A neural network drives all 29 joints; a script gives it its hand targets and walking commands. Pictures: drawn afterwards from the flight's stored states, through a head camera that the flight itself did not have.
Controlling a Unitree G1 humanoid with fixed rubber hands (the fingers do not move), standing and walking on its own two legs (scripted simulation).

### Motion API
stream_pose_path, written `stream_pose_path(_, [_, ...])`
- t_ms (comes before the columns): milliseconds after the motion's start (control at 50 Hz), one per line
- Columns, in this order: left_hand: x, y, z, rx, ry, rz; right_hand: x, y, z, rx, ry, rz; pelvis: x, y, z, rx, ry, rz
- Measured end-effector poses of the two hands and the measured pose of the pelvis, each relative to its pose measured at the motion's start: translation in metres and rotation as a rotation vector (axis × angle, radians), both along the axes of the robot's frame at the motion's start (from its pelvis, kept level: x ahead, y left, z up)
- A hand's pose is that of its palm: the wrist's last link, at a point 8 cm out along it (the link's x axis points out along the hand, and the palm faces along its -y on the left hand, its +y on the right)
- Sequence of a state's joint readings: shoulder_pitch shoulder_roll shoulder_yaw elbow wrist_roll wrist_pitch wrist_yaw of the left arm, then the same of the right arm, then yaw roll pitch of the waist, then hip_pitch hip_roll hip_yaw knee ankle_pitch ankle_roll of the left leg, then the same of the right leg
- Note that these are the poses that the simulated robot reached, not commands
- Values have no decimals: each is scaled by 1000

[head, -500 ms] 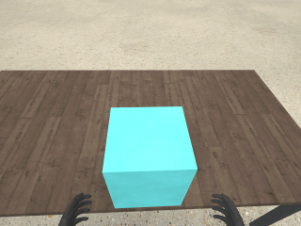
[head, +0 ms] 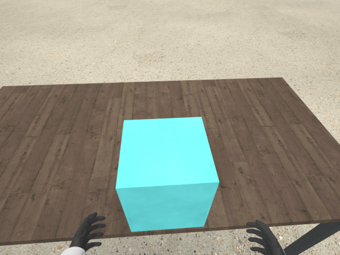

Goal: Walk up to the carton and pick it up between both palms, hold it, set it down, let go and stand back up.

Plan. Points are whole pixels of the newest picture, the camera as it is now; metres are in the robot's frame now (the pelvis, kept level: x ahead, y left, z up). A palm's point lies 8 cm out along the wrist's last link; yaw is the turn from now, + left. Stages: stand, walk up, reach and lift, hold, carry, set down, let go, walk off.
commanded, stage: let go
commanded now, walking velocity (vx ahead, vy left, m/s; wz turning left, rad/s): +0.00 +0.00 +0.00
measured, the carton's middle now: (165, 175) +0.34 +0.04 -0.02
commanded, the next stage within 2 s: stand in 0.30 s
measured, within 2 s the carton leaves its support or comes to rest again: neither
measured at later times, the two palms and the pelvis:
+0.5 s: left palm (79, 249) +0.17 +0.23 -0.07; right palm out of the picture +0.10 -0.25 -0.11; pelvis -0.01 +0.00 -0.01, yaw -2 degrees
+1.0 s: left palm (78, 249) +0.17 +0.24 -0.07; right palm out of the picture +0.05 -0.22 -0.13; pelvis -0.01 +0.02 -0.01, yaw -6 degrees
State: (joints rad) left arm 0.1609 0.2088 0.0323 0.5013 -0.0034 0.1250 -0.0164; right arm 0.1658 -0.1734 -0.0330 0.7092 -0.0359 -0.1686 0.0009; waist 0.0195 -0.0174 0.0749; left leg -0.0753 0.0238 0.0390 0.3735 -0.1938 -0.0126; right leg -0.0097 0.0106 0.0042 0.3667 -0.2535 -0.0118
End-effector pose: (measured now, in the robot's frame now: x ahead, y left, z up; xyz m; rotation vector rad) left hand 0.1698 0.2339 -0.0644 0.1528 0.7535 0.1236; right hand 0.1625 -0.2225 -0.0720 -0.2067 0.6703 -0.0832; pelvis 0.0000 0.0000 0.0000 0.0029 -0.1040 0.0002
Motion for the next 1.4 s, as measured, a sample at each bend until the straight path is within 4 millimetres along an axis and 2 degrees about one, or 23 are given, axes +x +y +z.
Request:
stream_pose_path(320, [1, -1, 1, 16, 9, -7, -10, -4, -2, -8, 17, 2, -5, -1, -1, 3, -10, -3])
stream_pose_path(360, [-1, -1, 0, 33, -9, -33, -14, -7, -8, -8, 65, -16, -6, 0, -2, -2, 15, -14])
stream_pose_path(520, [-4, 0, -3, 55, -65, -81, -65, -26, -40, 2, 297, -121, -8, 6, -9, -9, 87, -48])
stream_pose_path(600, [-4, 1, -4, 50, -73, -91, -86, -23, -48, 14, 349, -150, -8, 10, -10, -4, 102, -62])
stream_pose_path(700, [-3, 2, -4, 48, -77, -103, -100, -14, -53, 34, 369, -170, -8, 15, -11, 3, 110, -75])
stream_pose_path(900, [-3, 3, -4, 46, -81, -116, -110, 1, -57, 59, 371, -187, -11, 23, -11, 13, 117, -95])
stream_pose_path(1400, [-2, 5, -4, 49, -81, -131, -118, 4, -58, 61, 374, -206, -13, 28, -11, 18, 112, -112])
